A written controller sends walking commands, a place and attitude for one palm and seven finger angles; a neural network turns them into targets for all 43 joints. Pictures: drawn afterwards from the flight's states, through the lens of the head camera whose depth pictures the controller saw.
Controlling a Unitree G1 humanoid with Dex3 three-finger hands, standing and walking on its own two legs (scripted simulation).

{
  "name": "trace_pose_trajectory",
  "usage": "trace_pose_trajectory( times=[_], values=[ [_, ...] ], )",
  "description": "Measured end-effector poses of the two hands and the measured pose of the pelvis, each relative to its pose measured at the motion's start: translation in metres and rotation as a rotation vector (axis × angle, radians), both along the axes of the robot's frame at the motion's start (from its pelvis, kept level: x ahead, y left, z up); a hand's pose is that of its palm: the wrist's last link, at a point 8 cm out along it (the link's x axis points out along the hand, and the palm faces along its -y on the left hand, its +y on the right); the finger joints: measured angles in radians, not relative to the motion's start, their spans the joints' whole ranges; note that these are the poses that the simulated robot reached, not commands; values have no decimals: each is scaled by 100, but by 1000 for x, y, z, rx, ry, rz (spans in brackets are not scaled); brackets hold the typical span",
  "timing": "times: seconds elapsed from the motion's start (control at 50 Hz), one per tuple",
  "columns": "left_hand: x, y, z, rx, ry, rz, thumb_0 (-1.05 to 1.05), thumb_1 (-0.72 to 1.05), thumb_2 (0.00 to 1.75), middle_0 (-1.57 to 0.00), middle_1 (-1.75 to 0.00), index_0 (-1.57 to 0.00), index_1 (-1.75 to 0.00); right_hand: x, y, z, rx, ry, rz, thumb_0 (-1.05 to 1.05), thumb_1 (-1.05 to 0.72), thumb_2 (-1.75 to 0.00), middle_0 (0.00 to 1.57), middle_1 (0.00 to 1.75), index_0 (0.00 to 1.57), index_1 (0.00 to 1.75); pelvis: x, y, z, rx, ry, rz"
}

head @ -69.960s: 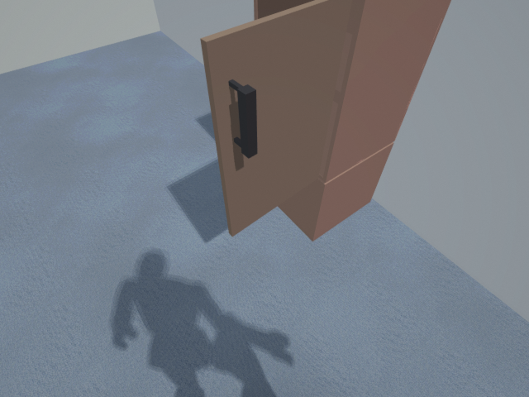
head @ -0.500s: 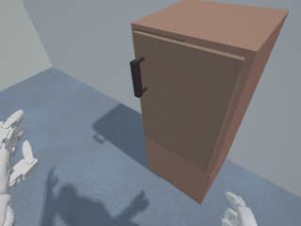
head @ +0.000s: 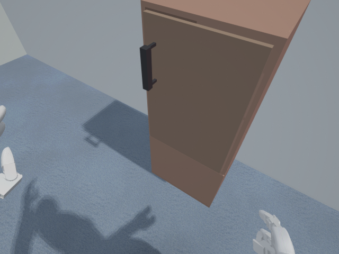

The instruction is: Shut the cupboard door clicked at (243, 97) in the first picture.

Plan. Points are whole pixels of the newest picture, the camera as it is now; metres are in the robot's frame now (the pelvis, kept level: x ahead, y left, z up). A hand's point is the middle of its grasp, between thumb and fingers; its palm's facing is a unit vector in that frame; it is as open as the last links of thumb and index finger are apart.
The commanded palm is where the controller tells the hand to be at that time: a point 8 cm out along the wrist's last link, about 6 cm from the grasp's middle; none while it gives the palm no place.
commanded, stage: step back with the hand held close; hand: left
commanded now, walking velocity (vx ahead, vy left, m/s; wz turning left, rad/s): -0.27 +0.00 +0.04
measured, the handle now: (150, 66) +0.68 +0.11 +0.09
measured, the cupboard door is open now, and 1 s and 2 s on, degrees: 0 0 0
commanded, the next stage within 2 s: stop stepping back and stand still in 0.80 s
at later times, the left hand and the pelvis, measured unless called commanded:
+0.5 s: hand out of the picture +0.11 +0.28 +0.17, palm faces +0.52 -0.74 -0.44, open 7.5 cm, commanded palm +0.04 +0.32 +0.18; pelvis -0.08 +0.01 -0.02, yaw +5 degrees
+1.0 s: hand out of the picture +0.00 +0.23 +0.19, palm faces +0.32 -0.81 -0.49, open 7.4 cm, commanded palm -0.04 +0.28 +0.18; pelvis -0.18 -0.01 -0.01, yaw -1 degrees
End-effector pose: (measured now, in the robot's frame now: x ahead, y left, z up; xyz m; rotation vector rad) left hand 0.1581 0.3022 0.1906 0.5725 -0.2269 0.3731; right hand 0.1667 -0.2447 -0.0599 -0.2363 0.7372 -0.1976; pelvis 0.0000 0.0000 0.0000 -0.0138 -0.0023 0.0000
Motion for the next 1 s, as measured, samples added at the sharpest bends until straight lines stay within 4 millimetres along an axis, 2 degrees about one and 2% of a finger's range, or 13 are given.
trace_pose_trajectory(
  times=[0.18,0.28,0.44,0.56,0.66,0.72,0.78,0.86,0.94,1.0],
  values=[
    [-47,13,-14,-10,-40,77,1,88,90,-21,-30,-21,-30,-33,13,-13,6,-6,49,1,-90,-90,20,30,20,30,-32,3,-10,-11,-23,28],
    [-66,12,-21,-32,-82,102,2,88,90,-21,-30,-21,-30,-53,14,-22,-5,29,77,1,-90,-90,20,30,20,30,-47,0,-16,-13,-30,60],
    [-88,8,-7,12,-178,52,2,88,90,-21,-30,-21,-30,-75,14,-24,-29,53,93,1,-90,-90,20,30,20,30,-69,3,-19,-12,-13,78],
    [-104,22,0,75,-184,48,1,88,90,-22,-30,-21,-30,-85,20,-24,-35,25,84,1,-90,-90,20,30,20,30,-83,10,-21,-53,-15,109],
    [-123,32,3,43,-170,96,1,88,90,-21,-30,-21,-30,-93,32,-18,3,18,96,1,-90,-90,20,30,20,30,-90,9,-11,-68,39,67],
    [-126,23,-3,-15,-154,77,1,89,90,-21,-30,-21,-30,-98,37,-13,18,2,122,1,-90,-90,20,30,20,30,-104,4,-6,-62,76,29],
    [-125,4,-12,-42,-139,3,2,89,90,-21,-30,-20,-30,-107,36,-14,25,-15,143,1,-90,-90,20,30,20,30,-128,-4,-8,-50,92,-10],
    [-131,-25,-10,-36,-129,-138,2,89,90,-21,-30,-20,-30,-133,26,-13,24,-28,118,1,-90,-90,20,30,20,30,-165,-11,-8,-92,45,-8],
    [-165,-38,8,50,-167,-243,2,88,90,-22,-30,-21,-30,-170,9,-5,15,-53,42,1,-90,-90,20,30,20,30,-184,-17,-12,-90,-4,-5],
    [-195,-29,18,98,-185,-217,1,88,90,-22,-30,-21,-30,-199,-5,1,-21,-55,-17,1,-90,-90,20,30,20,30,-184,-14,-12,-63,-28,-19]
  ],
)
